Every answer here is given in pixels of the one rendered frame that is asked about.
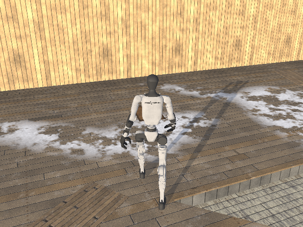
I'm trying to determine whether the right robot upper arm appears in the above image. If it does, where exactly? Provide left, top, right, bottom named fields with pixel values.
left=162, top=95, right=175, bottom=120

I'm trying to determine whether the right robot shin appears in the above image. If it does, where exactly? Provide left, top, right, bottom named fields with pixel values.
left=159, top=167, right=166, bottom=202

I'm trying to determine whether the right robot hand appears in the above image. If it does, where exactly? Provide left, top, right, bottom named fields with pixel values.
left=164, top=124, right=176, bottom=132

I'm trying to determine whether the left robot forearm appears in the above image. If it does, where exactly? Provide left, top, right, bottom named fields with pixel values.
left=122, top=114, right=134, bottom=137

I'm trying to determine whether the left robot hand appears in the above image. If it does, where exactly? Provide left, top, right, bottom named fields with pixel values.
left=120, top=136, right=131, bottom=149

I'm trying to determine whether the right robot forearm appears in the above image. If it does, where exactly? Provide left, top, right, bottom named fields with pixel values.
left=170, top=113, right=176, bottom=127

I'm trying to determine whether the left robot upper arm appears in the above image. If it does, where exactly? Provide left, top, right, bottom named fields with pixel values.
left=129, top=95, right=143, bottom=122

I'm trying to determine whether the robot right foot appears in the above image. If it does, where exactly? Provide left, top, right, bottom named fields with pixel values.
left=159, top=196, right=166, bottom=210

